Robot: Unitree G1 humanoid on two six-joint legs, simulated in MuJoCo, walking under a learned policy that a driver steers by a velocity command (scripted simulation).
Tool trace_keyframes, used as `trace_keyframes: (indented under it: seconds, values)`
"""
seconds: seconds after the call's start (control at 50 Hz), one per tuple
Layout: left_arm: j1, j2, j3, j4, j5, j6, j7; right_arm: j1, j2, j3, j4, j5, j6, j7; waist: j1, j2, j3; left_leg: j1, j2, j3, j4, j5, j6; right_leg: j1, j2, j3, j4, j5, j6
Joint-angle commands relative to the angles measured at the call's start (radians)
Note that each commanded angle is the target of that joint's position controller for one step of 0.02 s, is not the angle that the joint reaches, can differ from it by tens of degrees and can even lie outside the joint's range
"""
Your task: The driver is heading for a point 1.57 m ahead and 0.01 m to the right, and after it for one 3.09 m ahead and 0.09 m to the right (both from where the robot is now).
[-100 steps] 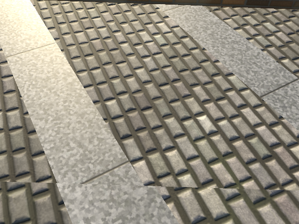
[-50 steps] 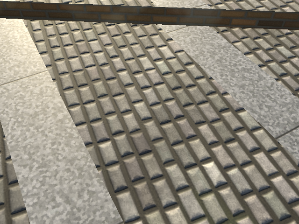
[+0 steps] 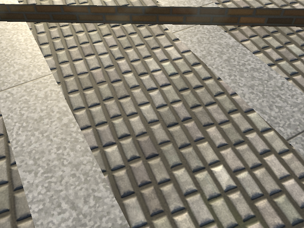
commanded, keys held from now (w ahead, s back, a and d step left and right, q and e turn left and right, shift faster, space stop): w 0.10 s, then no key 0.90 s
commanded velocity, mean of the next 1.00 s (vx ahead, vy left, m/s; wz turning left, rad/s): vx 0.06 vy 0.00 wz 0.00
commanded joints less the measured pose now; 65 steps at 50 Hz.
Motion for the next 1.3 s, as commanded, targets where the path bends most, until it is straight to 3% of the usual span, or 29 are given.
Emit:
trace_keyframes:
  seconds: [0.02, 0.04, 0.06, 0.08, 0.1, 0.12, 0.16, 0.18, 0.2, 0.22, 0.24, 0.26, 0.28, 0.3, 0.34, 0.38, 0.44, 0.52, 0.58, 0.84, 1.3]
  values:
    - [0.126, 0.159, 0.042, -0.003, 0.021, -0.003, 0.015, 0.016, -0.135, -0.03, -0.031, -0.018, -0.004, -0.012, 0.031, -0.045, 0.007, -0.033, -0.026, 0.016, -0.03, -0.105, 0.041, -0.017, -0.11, 0.147, -0.189, -0.075, -0.094]
    - [0.174, 0.182, 0.054, 0.009, 0.043, -0.005, 0.03, -0.011, -0.14, -0.038, -0.049, -0.034, -0.003, -0.023, 0.062, -0.088, 0.05, -0.123, -0.035, 0.012, 0.015, -0.186, 0.051, 0.007, -0.188, 0.267, -0.265, -0.287, -0.161]
    - [0.221, 0.169, 0.053, 0.02, 0.055, -0.011, 0.048, -0.057, -0.12, -0.037, -0.073, -0.046, -0.007, -0.034, 0.09, -0.122, 0.094, -0.247, -0.032, -0.003, 0.064, -0.182, 0.062, 0.078, -0.291, 0.412, -0.335, -0.378, -0.224]
    - [0.238, 0.132, 0.041, 0.03, 0.052, -0.013, 0.067, -0.093, -0.08, -0.027, -0.096, -0.055, -0.014, -0.044, 0.099, -0.141, 0.129, -0.333, -0.01, -0.032, 0.086, -0.153, 0.082, 0.139, -0.378, 0.502, -0.384, -0.377, -0.263]
    - [0.247, 0.091, 0.026, 0.038, 0.047, -0.014, 0.083, -0.114, -0.047, -0.017, -0.112, -0.058, -0.022, -0.053, 0.109, -0.136, 0.129, -0.364, 0.014, -0.073, 0.13, -0.155, 0.094, 0.173, -0.42, 0.537, -0.412, -0.312, -0.278]
    - [0.231, 0.071, 0.016, 0.033, 0.042, -0.017, 0.096, -0.125, -0.039, -0.015, -0.124, -0.052, -0.03, -0.057, 0.108, -0.115, 0.103, -0.357, 0.015, -0.083, 0.175, -0.19, 0.098, 0.204, -0.407, 0.498, -0.412, -0.2, -0.265]
    - [0.085, 0.077, 0.007, -0.014, 0.027, -0.02, 0.113, -0.103, -0.036, -0.017, -0.132, -0.038, -0.044, -0.049, 0.045, -0.066, 0.056, -0.185, -0.009, -0.023, 0.095, -0.182, 0.095, 0.138, -0.291, 0.302, -0.356, 0.028, -0.192]
    - [0.014, 0.091, 0.005, -0.029, 0.013, -0.012, 0.105, -0.086, -0.027, -0.016, -0.122, -0.023, -0.052, -0.036, 0.001, -0.04, 0.048, -0.047, -0.031, 0.023, -0.027, -0.039, 0.082, 0.056, -0.228, 0.208, -0.313, 0.113, -0.155]
    - [-0.009, 0.111, 0.002, -0.02, 0.011, 0.002, 0.085, -0.056, -0.014, -0.011, -0.104, -0.005, -0.061, -0.017, -0.026, -0.047, 0.039, 0.111, -0.056, 0.045, -0.106, 0.17, 0.061, -0.049, -0.193, 0.159, -0.282, 0.167, -0.129]
    - [-0.013, 0.12, -0.002, -0.014, 0.017, 0.016, 0.062, -0.003, -0.025, -0.014, -0.087, 0.005, -0.066, 0.0, -0.048, -0.047, 0.02, 0.229, -0.059, 0.019, -0.135, 0.268, 0.05, -0.127, -0.171, 0.141, -0.256, 0.211, -0.095]
    - [0.041, 0.099, -0.008, 0.006, 0.015, 0.025, 0.042, 0.072, -0.065, -0.019, -0.073, 0.007, -0.072, 0.01, -0.058, -0.017, -0.03, 0.326, -0.008, -0.024, -0.119, 0.436, 0.063, -0.161, -0.132, 0.099, -0.199, 0.199, -0.041]
    - [0.153, 0.063, -0.007, 0.013, 0.008, 0.022, 0.04, 0.146, -0.185, -0.036, -0.062, 0.008, -0.078, 0.017, -0.014, 0.103, -0.098, 0.411, 0.102, -0.158, -0.088, 0.709, 0.174, -0.188, -0.027, 0.006, -0.085, 0.104, 0.041]
    - [0.182, 0.017, -0.012, 0.013, 0.018, 0.02, 0.05, 0.2, -0.178, -0.028, -0.037, 0.001, -0.072, 0.036, 0.0, 0.144, -0.149, 0.401, 0.183, -0.306, -0.112, 0.642, 0.248, -0.161, -0.048, 0.026, -0.024, -0.003, 0.089]
    - [0.137, 0.014, -0.01, 0.006, 0.017, 0.03, 0.069, 0.154, -0.167, -0.029, -0.053, 0.005, -0.067, 0.042, 0.005, 0.089, -0.078, 0.327, 0.195, -0.318, -0.135, 0.566, 0.254, -0.176, -0.069, 0.009, 0.044, -0.016, 0.104]
    - [0.181, -0.013, -0.021, 0.024, 0.004, 0.042, 0.083, 0.015, -0.13, -0.016, -0.11, 0.033, -0.059, 0.053, 0.061, 0.062, -0.061, 0.206, 0.157, -0.262, -0.128, 0.554, 0.199, -0.109, -0.11, 0.017, 0.065, 0.026, 0.119]
    - [0.206, -0.01, -0.03, 0.032, -0.004, 0.043, 0.083, -0.047, -0.133, -0.02, -0.134, 0.029, -0.056, 0.067, 0.09, 0.037, -0.05, 0.148, 0.106, -0.181, -0.072, 0.698, 0.163, -0.044, -0.117, 0.01, -0.001, 0.127, 0.118]
    - [0.147, 0.058, -0.03, 0.021, -0.004, 0.035, 0.072, 0.017, -0.144, -0.033, -0.124, 0.009, -0.049, 0.068, 0.042, 0.018, -0.103, 0.205, 0.033, -0.111, -0.002, 0.752, 0.138, -0.036, -0.1, -0.009, -0.018, 0.256, 0.105]
    - [0.108, 0.067, -0.037, 0.022, -0.005, 0.025, 0.066, 0.04, -0.127, -0.035, -0.122, 0.011, -0.037, 0.063, 0.028, -0.01, -0.111, 0.163, 0.011, -0.091, 0.017, 0.626, 0.126, -0.026, -0.114, -0.011, -0.008, 0.285, 0.096]
    - [0.087, 0.072, -0.039, 0.025, -0.004, 0.025, 0.059, 0.019, -0.125, -0.036, -0.13, 0.012, -0.042, 0.06, 0.029, -0.017, -0.083, 0.141, -0.007, -0.07, 0.013, 0.501, 0.115, -0.066, -0.115, -0.013, -0.021, 0.231, 0.087]
    - [0.046, 0.099, -0.037, 0.027, 0.001, 0.025, 0.049, 0.035, -0.139, -0.04, -0.114, 0.02, -0.054, 0.056, 0.02, -0.023, -0.023, 0.084, -0.032, -0.056, -0.036, 0.239, 0.105, -0.087, -0.108, -0.021, -0.071, 0.111, 0.064]
    - [0.071, 0.088, -0.043, 0.039, 0.004, 0.024, 0.049, 0.055, -0.129, -0.033, -0.089, 0.018, -0.056, 0.05, 0.011, -0.017, -0.013, 0.102, -0.035, -0.066, -0.074, 0.196, 0.099, -0.126, -0.11, -0.027, -0.102, 0.064, 0.052]
Keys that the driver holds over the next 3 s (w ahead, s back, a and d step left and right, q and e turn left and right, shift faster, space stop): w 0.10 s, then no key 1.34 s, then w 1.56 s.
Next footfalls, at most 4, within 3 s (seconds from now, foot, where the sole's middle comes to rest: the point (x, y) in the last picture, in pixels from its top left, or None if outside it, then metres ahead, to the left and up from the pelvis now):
2.30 right None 0.54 -0.14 -0.94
2.72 left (135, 180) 0.81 0.12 -0.94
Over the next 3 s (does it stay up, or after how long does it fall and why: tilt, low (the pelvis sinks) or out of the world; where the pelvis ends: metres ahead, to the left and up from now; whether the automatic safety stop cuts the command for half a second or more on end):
stays up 0.77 0.04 -0.15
